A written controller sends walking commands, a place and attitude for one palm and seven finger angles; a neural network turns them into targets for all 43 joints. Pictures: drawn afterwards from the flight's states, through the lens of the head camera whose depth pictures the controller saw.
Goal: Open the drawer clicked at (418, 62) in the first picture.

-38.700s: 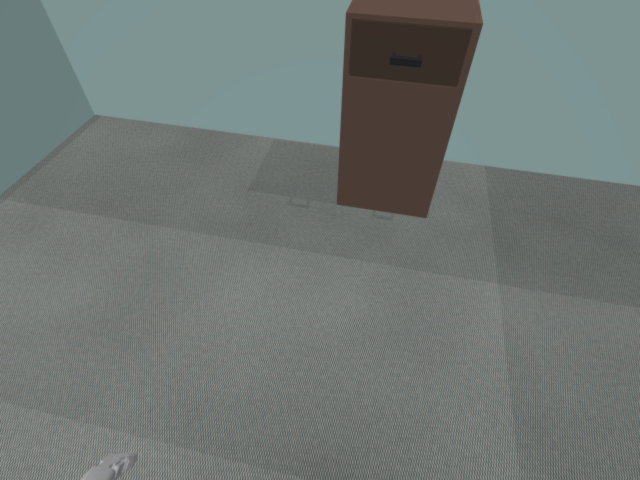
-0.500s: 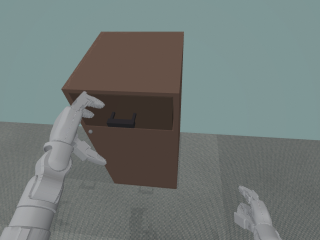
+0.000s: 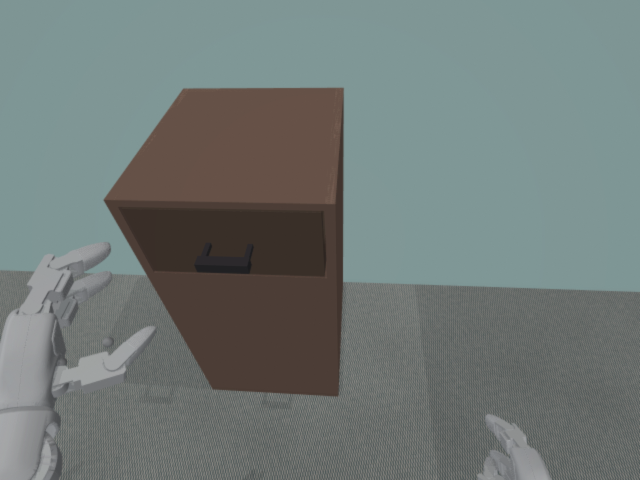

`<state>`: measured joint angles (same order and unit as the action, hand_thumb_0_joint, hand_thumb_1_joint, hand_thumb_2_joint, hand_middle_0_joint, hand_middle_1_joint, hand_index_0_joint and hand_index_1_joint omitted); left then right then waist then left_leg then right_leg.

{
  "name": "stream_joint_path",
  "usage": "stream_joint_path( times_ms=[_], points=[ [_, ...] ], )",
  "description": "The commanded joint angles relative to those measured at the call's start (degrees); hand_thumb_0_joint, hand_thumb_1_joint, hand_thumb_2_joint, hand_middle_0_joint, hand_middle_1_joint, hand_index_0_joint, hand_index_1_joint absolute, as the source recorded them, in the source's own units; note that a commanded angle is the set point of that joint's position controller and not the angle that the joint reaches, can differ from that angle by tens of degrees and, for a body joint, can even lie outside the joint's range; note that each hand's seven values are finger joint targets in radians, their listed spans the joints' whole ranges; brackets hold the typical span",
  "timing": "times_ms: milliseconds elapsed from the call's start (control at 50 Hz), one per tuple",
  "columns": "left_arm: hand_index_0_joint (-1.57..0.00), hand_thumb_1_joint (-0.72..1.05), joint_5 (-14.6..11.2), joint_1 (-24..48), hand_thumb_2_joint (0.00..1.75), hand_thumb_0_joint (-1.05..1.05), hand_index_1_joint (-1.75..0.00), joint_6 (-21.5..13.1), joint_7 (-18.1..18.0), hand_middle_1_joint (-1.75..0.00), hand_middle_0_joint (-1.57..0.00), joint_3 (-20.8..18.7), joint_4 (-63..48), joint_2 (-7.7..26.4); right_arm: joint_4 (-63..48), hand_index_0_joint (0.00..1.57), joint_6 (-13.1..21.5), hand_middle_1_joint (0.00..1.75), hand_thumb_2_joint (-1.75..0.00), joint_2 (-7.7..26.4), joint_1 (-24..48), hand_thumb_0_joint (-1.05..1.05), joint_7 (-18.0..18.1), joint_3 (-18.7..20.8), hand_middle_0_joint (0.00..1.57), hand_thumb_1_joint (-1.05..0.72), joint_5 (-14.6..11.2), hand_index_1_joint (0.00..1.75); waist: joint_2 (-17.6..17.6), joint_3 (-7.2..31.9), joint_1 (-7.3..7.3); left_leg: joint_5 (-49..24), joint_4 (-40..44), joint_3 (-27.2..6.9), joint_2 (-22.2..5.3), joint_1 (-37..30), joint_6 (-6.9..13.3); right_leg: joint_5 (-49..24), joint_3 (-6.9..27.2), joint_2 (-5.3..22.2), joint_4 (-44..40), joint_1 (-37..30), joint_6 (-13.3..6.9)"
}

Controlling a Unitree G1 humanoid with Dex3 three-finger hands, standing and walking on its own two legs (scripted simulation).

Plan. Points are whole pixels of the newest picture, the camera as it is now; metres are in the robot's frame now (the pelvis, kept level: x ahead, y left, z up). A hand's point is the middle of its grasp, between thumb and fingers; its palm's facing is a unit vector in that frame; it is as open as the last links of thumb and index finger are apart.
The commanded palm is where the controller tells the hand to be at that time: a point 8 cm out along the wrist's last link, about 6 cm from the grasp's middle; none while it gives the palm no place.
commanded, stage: draw the hand back to the body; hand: left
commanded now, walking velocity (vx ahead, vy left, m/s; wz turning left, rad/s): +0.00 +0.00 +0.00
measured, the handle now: (226, 256) +0.50 +0.25 -0.07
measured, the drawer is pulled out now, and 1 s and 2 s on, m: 0.00 0.00 0.00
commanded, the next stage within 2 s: step back with the hand held close in 0.40 s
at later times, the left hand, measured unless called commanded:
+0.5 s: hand (85, 390) +0.15 +0.23 +0.15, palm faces +0.40 -0.83 -0.39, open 7.5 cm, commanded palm +0.10 +0.27 +0.17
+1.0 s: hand (50, 403) +0.14 +0.25 +0.15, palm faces +0.31 -0.82 -0.48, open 7.4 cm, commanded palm +0.08 +0.30 +0.17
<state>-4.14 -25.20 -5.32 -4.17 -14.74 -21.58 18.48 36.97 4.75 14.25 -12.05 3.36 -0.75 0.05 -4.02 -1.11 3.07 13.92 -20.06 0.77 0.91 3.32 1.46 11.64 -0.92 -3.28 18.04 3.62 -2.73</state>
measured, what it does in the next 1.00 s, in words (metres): shifts its weight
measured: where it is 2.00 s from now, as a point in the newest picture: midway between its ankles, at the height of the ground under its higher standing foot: outside the picture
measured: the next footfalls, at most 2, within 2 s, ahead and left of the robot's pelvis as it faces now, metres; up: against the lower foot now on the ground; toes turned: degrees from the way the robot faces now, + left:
right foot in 1.78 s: -0.26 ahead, -0.09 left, +0.00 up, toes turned -3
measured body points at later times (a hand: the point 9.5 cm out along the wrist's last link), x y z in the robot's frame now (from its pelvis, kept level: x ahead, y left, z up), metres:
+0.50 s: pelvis -0.02 -0.01 +0.00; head -0.04 -0.04 +0.45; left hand +0.12 +0.27 +0.17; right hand +0.17 -0.22 -0.09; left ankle -0.03 +0.10 -0.75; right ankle -0.02 -0.09 -0.75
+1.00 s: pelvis -0.05 +0.02 -0.01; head -0.03 +0.04 +0.44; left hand +0.12 +0.29 +0.18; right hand +0.13 -0.22 -0.07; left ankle -0.03 +0.10 -0.75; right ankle -0.02 -0.09 -0.75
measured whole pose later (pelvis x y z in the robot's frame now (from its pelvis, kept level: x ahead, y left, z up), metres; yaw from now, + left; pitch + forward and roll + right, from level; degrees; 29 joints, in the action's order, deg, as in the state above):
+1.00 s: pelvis -0.05 +0.02 -0.01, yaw +0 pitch +2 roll -1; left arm -2.1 -37.9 -9.6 -7.7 -20.9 -36.8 24.2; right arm 30.8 3.7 11.8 -10.7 3.8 0.5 0.0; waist 1.8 -0.1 -0.5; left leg 13.6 -29.6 1.4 2.1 17.8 3.0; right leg 11.4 -1.1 -1.8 27.8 18.2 -1.2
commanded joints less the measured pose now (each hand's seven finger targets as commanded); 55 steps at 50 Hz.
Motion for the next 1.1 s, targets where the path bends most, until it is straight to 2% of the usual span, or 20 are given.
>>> stream_joint_path(
  times_ms=[0,80,200,280,300,360,480,500,520,540,560,620,640,720,760,800,860,920,980,1080],
  points=[
    [-0.22,0.58,-0.06,0.61,0.76,0.00,-0.50,-4.69,-1.27,-0.50,-0.22,-7.70,-16.53,10.73,-9.63,0.20,4.67,0.30,-0.90,4.41,8.55,0.00,0.44,1.87,0.20,-0.90,0.30,0.30,0.47,5.86,0.20,-16.60,0.28,-0.10,-1.50,-0.18,-0.88,-13.73,1.01,2.63,-2.03,-0.92,1.54],
    [-0.21,0.73,-0.01,-4.77,0.82,0.00,-0.41,-4.87,-1.38,-0.41,-0.21,-9.44,-17.68,11.21,-9.63,0.20,5.16,0.30,-0.90,4.11,8.85,0.00,0.80,2.28,0.20,-0.90,0.32,0.30,0.85,4.57,0.83,-15.16,-0.18,0.01,-1.38,0.33,-0.83,-12.41,1.51,2.41,-2.82,0.11,1.55],
    [-0.20,0.90,0.12,0.47,0.90,0.00,-0.30,-5.12,-1.45,-0.30,-0.20,-6.70,-14.08,8.80,-8.61,0.20,5.45,0.30,-0.90,3.86,8.82,0.00,1.45,2.14,0.20,-0.90,0.55,0.30,2.69,-0.67,-0.45,-8.46,0.23,-0.48,-1.24,0.58,-0.15,-3.97,2.40,2.91,-5.11,4.26,1.94],
    [-0.20,0.90,0.37,1.19,0.90,0.00,-0.30,-5.52,-1.86,-0.30,-0.20,-6.94,-14.22,9.36,-8.75,0.20,5.95,0.30,-0.90,3.74,9.30,0.00,1.52,1.99,0.20,-0.90,0.63,0.30,1.38,0.30,0.26,-5.99,0.44,-0.76,-0.99,0.29,-0.23,0.54,3.03,3.25,-6.19,3.93,1.78],
    [-0.20,0.90,0.19,0.89,0.90,0.00,-0.30,-5.58,-2.00,-0.30,-0.20,-6.91,-13.93,9.27,-8.76,0.20,6.08,0.30,-0.90,3.44,9.36,0.00,1.53,1.81,0.20,-0.90,0.73,0.30,2.35,0.30,0.36,-5.39,0.59,-0.90,-1.11,0.54,-0.14,1.36,3.03,3.55,-6.14,3.70,1.86],
    [-0.20,0.90,0.40,0.51,0.90,0.00,-0.30,-5.74,-2.43,-0.30,-0.20,-7.48,-15.76,9.96,-8.75,0.20,6.67,0.30,-0.90,3.49,9.47,0.00,1.40,1.74,0.20,-0.90,0.89,0.30,0.53,3.30,0.99,-7.63,0.36,-1.09,-1.12,0.24,-0.24,-1.87,3.03,3.72,-4.85,1.38,1.64],
    [-0.20,0.90,0.63,-0.35,0.90,0.00,-0.30,-5.45,-2.53,-0.30,-0.20,-8.04,-14.96,10.14,-8.22,0.20,7.18,0.30,-0.90,3.29,9.91,0.00,1.13,1.85,0.20,-0.90,0.88,0.30,1.02,1.27,1.13,-8.65,0.43,-1.26,-1.16,0.73,-0.64,-2.80,3.03,3.43,-5.41,2.10,1.58],
    [-0.20,0.90,1.53,0.78,0.90,0.00,-0.30,-7.04,-3.20,-0.30,-0.20,-13.27,-16.23,13.54,-10.35,0.20,5.17,0.30,-0.90,5.49,8.61,0.00,1.59,2.26,0.20,-0.90,0.83,0.30,1.32,-4.37,-1.83,-3.92,-2.17,-4.72,-1.58,4.87,0.06,-0.58,8.78,5.77,-8.34,12.30,0.84],
    [-0.20,0.90,2.26,-2.47,0.90,0.00,-0.30,-6.92,-3.36,-0.30,-0.20,-10.47,-13.46,10.08,-9.47,0.20,3.77,0.30,-0.90,5.36,7.52,0.00,1.52,2.61,0.20,-0.90,1.55,0.30,4.43,-2.78,-2.32,-1.29,-5.00,-5.57,-1.59,5.14,0.00,2.80,9.70,7.21,-8.77,13.87,0.26],
    [-0.20,0.90,2.68,-3.61,0.90,0.00,-0.30,-6.53,-3.42,-0.30,-0.20,-8.48,-12.86,8.10,-9.96,0.20,2.91,0.30,-0.90,5.35,7.04,0.00,1.24,2.86,0.20,-0.90,1.44,0.30,5.54,-2.04,-2.66,-0.74,-7.98,-5.33,-1.56,4.83,-0.08,3.37,10.81,8.61,-8.84,15.28,-0.24],
    [-0.20,0.90,2.82,-4.39,0.90,0.00,-0.30,-6.55,-3.66,-0.30,-0.20,-8.18,-13.17,7.86,-10.43,0.20,2.18,0.30,-0.90,4.96,6.48,0.00,1.07,2.84,0.20,-0.90,1.31,0.30,8.68,0.22,-2.93,-0.38,-10.47,-5.34,-1.47,5.47,-0.20,3.88,10.87,10.12,-8.18,15.30,-0.62],
    [-0.20,0.90,2.55,-8.92,0.90,0.00,-0.30,-7.00,-4.33,-0.30,-0.20,-8.38,-15.39,7.49,-11.80,0.20,1.13,0.30,-0.90,4.74,4.88,0.00,1.16,3.32,0.20,-0.90,0.79,0.30,6.86,6.35,-3.10,-3.59,-9.64,-4.85,-2.29,8.69,-0.38,-6.57,9.67,11.81,-2.43,8.91,-1.88],
    [-0.20,0.90,2.37,-9.60,0.90,0.00,-0.30,-6.99,-4.52,-0.30,-0.20,-8.89,-17.00,8.14,-12.42,0.20,0.95,0.30,-0.90,4.66,4.92,0.00,1.05,3.49,0.20,-0.90,0.51,0.30,7.85,7.92,-3.14,-6.23,-8.76,-4.80,-2.68,8.85,-0.44,-9.53,8.86,11.39,-0.68,7.37,-1.52],
    [-0.20,0.90,2.01,-11.83,0.90,0.00,-0.30,-7.38,-4.91,-0.30,-0.20,-11.43,-23.66,11.29,-14.07,0.20,1.30,0.30,-0.90,4.70,6.10,0.00,1.04,4.03,0.20,-0.90,-0.05,0.30,3.37,12.86,-2.71,-24.10,-6.52,-5.21,-5.46,8.58,-0.51,-22.98,5.65,8.21,7.13,2.53,0.58],
    [-0.20,0.90,1.92,-12.24,0.90,0.00,-0.30,-7.50,-4.90,-0.30,-0.20,-12.59,-25.54,12.88,-14.41,0.20,1.30,0.30,-0.90,4.47,6.41,0.00,1.07,4.00,0.20,-0.90,-0.25,0.30,2.90,14.28,-2.46,-27.20,-6.51,-5.39,-5.79,9.14,-0.41,-25.68,4.90,7.34,8.95,1.11,1.22],
    [-0.20,0.90,2.03,-12.86,0.90,0.00,-0.30,-7.34,-4.98,-0.30,-0.20,-12.73,-26.95,13.19,-14.57,0.20,1.52,0.30,-0.90,4.51,6.61,0.00,1.22,3.89,0.20,-0.90,-0.16,0.30,-0.49,13.16,-2.23,-26.74,-5.67,-6.25,-6.09,10.50,-0.55,-23.03,4.43,6.51,9.75,2.19,1.19],
    [-0.20,0.90,2.05,-14.54,0.90,0.00,-0.30,-7.48,-5.04,-0.30,-0.20,-12.72,-26.81,12.66,-14.77,0.20,1.76,0.30,-0.90,4.86,6.47,0.00,1.03,3.86,0.20,-0.90,0.09,0.30,-2.18,11.90,-2.22,-20.86,-3.86,-7.58,-6.88,15.29,0.08,-17.15,4.03,5.27,10.66,1.71,1.49],
    [-0.20,0.90,1.97,-15.40,0.90,0.00,-0.30,-7.83,-4.88,-0.30,-0.20,-12.99,-26.60,12.34,-14.82,0.20,2.06,0.30,-0.90,4.94,6.08,0.00,0.82,3.95,0.20,-0.90,0.19,0.30,-1.13,10.69,-2.45,-16.46,-2.40,-8.56,-7.65,18.58,0.17,-13.55,3.36,4.63,11.72,2.16,1.63],
    [-0.20,0.90,2.09,-15.51,0.90,0.00,-0.30,-8.01,-4.69,-0.30,-0.20,-13.05,-25.42,11.72,-14.88,0.20,2.24,0.30,-0.90,5.38,6.01,0.00,0.71,4.10,0.20,-0.90,0.38,0.30,-2.35,8.91,-2.62,-8.79,-0.47,-8.90,-8.24,23.25,0.75,-9.84,3.74,3.92,12.67,2.13,1.73],
    [-0.20,0.90,2.58,-11.54,0.90,0.00,-0.30,-8.64,-4.67,-0.30,-0.20,-12.15,-24.54,10.81,-15.13,0.20,2.67,0.30,-0.90,5.86,5.54,0.00,0.87,3.93,0.20,-0.90,0.30,0.30,0.86,5.10,-3.54,9.86,0.99,-9.69,-7.88,30.65,1.93,-3.24,5.97,4.24,11.43,3.36,1.67]
  ],
)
